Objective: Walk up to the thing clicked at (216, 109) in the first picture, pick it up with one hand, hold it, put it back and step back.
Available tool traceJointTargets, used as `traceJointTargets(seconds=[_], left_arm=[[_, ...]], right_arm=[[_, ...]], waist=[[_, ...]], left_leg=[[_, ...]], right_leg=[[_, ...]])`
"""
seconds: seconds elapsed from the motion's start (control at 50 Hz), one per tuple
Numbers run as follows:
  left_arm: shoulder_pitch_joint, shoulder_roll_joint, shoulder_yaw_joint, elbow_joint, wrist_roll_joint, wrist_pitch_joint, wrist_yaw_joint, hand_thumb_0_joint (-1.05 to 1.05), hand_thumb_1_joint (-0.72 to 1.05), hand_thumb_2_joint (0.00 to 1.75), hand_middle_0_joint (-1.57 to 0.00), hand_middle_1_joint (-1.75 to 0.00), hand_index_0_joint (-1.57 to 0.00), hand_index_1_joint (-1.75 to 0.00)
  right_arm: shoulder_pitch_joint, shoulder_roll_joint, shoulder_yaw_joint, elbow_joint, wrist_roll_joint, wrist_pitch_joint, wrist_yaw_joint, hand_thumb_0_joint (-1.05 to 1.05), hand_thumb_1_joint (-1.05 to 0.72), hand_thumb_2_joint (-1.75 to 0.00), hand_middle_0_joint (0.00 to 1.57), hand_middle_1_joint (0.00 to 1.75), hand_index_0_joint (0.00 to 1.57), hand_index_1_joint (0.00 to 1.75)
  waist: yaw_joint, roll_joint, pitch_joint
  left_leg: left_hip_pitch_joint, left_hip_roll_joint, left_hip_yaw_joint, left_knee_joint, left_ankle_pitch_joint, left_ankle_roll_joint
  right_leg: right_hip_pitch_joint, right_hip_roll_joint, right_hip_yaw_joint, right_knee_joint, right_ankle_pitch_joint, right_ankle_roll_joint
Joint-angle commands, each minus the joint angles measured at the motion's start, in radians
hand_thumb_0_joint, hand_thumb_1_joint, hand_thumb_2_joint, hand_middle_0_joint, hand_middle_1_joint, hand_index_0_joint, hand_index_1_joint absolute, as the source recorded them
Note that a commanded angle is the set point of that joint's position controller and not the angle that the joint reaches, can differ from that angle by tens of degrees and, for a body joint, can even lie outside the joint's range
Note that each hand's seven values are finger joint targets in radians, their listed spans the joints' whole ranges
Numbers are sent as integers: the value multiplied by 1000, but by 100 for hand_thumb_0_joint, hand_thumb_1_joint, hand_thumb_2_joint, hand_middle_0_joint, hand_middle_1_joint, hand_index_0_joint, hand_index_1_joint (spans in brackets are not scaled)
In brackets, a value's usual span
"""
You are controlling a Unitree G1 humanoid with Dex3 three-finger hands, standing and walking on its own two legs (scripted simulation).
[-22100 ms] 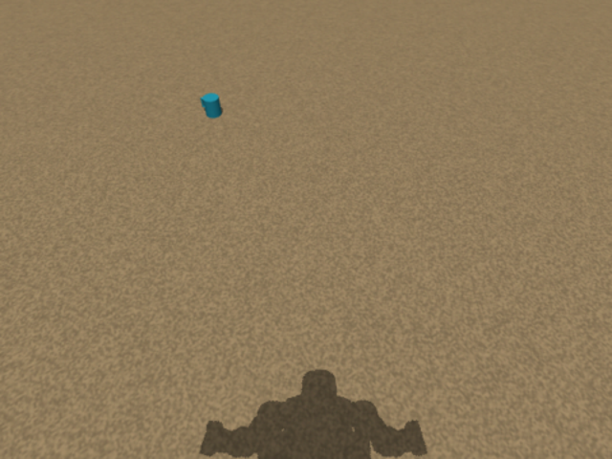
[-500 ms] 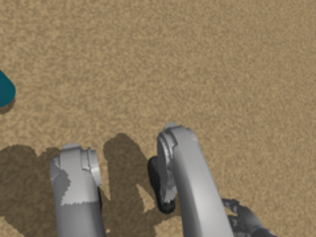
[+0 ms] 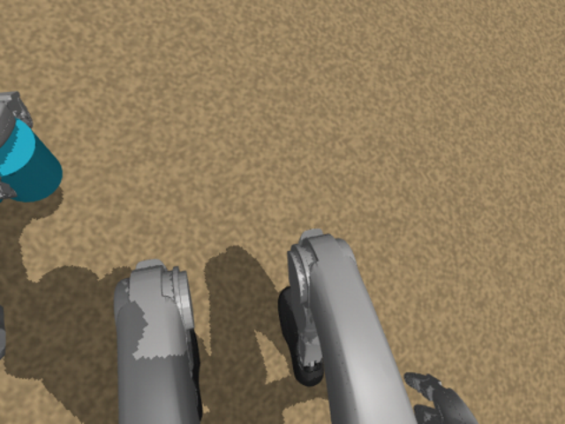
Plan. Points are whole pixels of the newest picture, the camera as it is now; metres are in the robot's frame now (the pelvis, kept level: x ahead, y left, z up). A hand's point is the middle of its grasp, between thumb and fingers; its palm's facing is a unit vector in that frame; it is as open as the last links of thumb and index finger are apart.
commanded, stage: lift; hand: left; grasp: from above
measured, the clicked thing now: (6, 171) +0.47 +0.33 -0.17
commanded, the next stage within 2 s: hold in 1.34 s
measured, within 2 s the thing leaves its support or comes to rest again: neither
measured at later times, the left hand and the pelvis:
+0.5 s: hand out of the picture +0.41 +0.30 +0.03, palm faces -0.42 -0.10 -0.90, open 11.6 cm; pelvis +0.01 +0.00 +0.12, yaw +3 degrees
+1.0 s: hand out of the picture +0.36 +0.27 +0.21, palm faces -0.44 -0.12 -0.89, open 11.6 cm; pelvis +0.04 -0.01 +0.29, yaw +5 degrees
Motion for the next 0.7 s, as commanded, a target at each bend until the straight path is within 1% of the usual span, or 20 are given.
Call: traceJointTargets(seconds=[0.0, 0.02, 0.06, 0.16, 0.18, 0.2, 0.3, 0.32, 0.36, 0.38, 0.44, 0.46, 0.48, 0.5, 0.52, 0.56, 0.6, 0.62, 0.64, 0.68], left_arm=[[-284, 283, 58, -250, -39, 8, 10, 0, 40, 121, -78, -120, -81, -118], [-262, 262, 55, -260, -49, 9, 0, 0, 39, 123, -78, -120, -80, -118], [-260, 267, 62, -306, -63, 9, -7, 0, 41, 123, -78, -121, -80, -119], [-176, 211, 36, -387, -103, 20, -26, 0, 42, 125, -78, -125, -80, -123], [-156, 209, 43, -393, -104, 24, -27, 0, 41, 125, -77, -125, -79, -122], [-155, 192, 28, -425, -108, 26, -28, 0, 42, 123, -76, -125, -79, -122], [-78, 140, 18, -494, -138, 56, -27, 0, 39, 118, -74, -123, -77, -119], [-73, 155, 26, -516, -136, 62, -25, 0, 40, 116, -74, -122, -77, -118], [-39, 111, 10, -535, -147, 76, -25, 0, 40, 117, -72, -124, -76, -120], [-20, 112, 11, -548, -145, 84, -24, 0, 39, 116, -72, -125, -76, -121], [46, 88, 4, -574, -155, 109, -19, 0, 40, 118, -73, -125, -77, -121], [60, 93, 14, -584, -162, 118, -20, 0, 41, 117, -74, -123, -78, -119], [83, 49, -13, -596, -168, 127, -25, 0, 42, 117, -75, -123, -78, -119], [79, 49, -19, -617, -163, 134, -28, 0, 42, 117, -74, -125, -78, -120], [133, 40, -13, -603, -172, 144, -29, 0, 43, 118, -75, -124, -78, -120], [144, 10, -38, -645, -175, 156, -29, 0, 41, 115, -73, -121, -77, -117], [163, 18, -28, -655, -186, 166, -26, 0, 42, 114, -74, -121, -78, -117], [184, -10, -40, -662, -189, 171, -24, 0, 42, 114, -75, -119, -79, -116], [184, -25, -55, -660, -189, 174, -25, 0, 42, 116, -74, -121, -78, -118], [196, -22, -51, -635, -180, 180, -14, 0, 42, 116, -75, -121, -78, -118]], right_arm=[[199, -250, -106, -40, 16, 7, -17, 0, -93, -91, 20, 30, 20, 30], [196, -251, -112, -45, 21, 11, -20, 0, -93, -91, 20, 30, 20, 30], [184, -248, -117, -52, 28, 16, -26, 0, -93, -91, 20, 30, 20, 30], [166, -220, -120, -70, 42, 23, -38, 0, -93, -91, 20, 30, 20, 30], [164, -223, -124, -67, 47, 25, -42, 0, -92, -91, 20, 30, 20, 30], [160, -216, -125, -73, 49, 25, -46, 0, -92, -91, 20, 30, 20, 30], [132, -196, -133, -79, 63, 28, -62, 0, -92, -91, 20, 30, 20, 30], [119, -198, -138, -82, 66, 27, -67, 0, -92, -91, 20, 30, 20, 30], [112, -184, -137, -82, 70, 28, -72, 0, -92, -91, 20, 30, 20, 30], [105, -185, -140, -83, 72, 27, -77, 0, -92, -91, 20, 30, 20, 30], [83, -162, -137, -85, 80, 26, -91, 0, -92, -91, 20, 30, 20, 30], [74, -165, -140, -86, 84, 24, -95, 0, -91, -91, 20, 30, 20, 30], [64, -159, -142, -84, 86, 24, -100, 0, -91, -90, 20, 30, 20, 30], [64, -155, -141, -83, 88, 22, -106, 0, -91, -90, 20, 30, 20, 30], [54, -153, -141, -84, 92, 20, -111, 0, -91, -90, 20, 30, 20, 30], [47, -141, -137, -84, 97, 15, -122, 0, -91, -90, 20, 30, 20, 30], [38, -132, -134, -79, 103, 7, -134, 0, -91, -90, 20, 30, 20, 30], [41, -129, -132, -80, 106, 1, -138, 0, -91, -90, 20, 30, 20, 30], [36, -125, -131, -76, 107, -7, -144, 0, -91, -90, 20, 30, 20, 30], [35, -120, -128, -60, 109, -18, -156, 0, -91, -90, 20, 30, 20, 30]], waist=[[19, 281, -744], [18, 280, -729], [29, 284, -729], [51, 249, -762], [54, 250, -753], [54, 256, -758], [66, 222, -716], [76, 216, -732], [73, 218, -725], [78, 196, -733], [90, 169, -677], [100, 161, -681], [95, 169, -668], [97, 175, -676], [107, 154, -642], [102, 142, -605], [109, 109, -576], [104, 109, -563], [104, 105, -554], [112, 97, -495]], left_leg=[[626, 3, 38, -338, 169, 1], [638, 3, 22, -363, 160, -2], [656, 4, 8, -398, 134, -1], [705, 13, 25, -462, 144, 8], [733, 12, 10, -485, 157, 4], [765, 19, 8, -508, 158, 2], [817, 22, 14, -594, 142, 3], [845, 25, 12, -614, 126, 3], [893, 26, 11, -643, 172, 0], [912, 28, 12, -661, 167, 2], [920, 25, 41, -724, 127, 8], [954, 29, 33, -757, 119, 5], [990, 34, 27, -785, 125, 2], [1021, 36, 29, -806, 130, 1], [1035, 40, 21, -836, 121, -1], [1053, 38, 30, -889, 80, 1], [1087, 37, 42, -933, 67, 4], [1114, 37, 38, -957, 75, 1], [1140, 37, 40, -979, 80, 1], [1184, 41, 33, -1031, 87, -4]], right_leg=[[361, 20, -57, -231, 156, -99], [351, 17, -59, -239, 148, -99], [354, 18, -57, -253, 134, -98], [464, 27, -44, -317, 159, -87], [463, 22, -45, -327, 164, -88], [472, 25, -45, -339, 164, -86], [567, 24, -38, -423, 163, -82], [588, 26, -37, -438, 156, -81], [625, 26, -34, -470, 180, -80], [651, 27, -33, -491, 181, -79], [755, 31, -20, -582, 159, -74], [779, 32, -20, -599, 153, -74], [785, 32, -20, -618, 158, -74], [811, 36, -19, -638, 159, -74], [825, 35, -20, -659, 151, -73], [891, 39, -13, -721, 129, -72], [961, 40, -2, -787, 114, -69], [979, 40, 2, -806, 120, -70], [1007, 41, 6, -830, 124, -69], [1037, 40, 11, -874, 128, -69]])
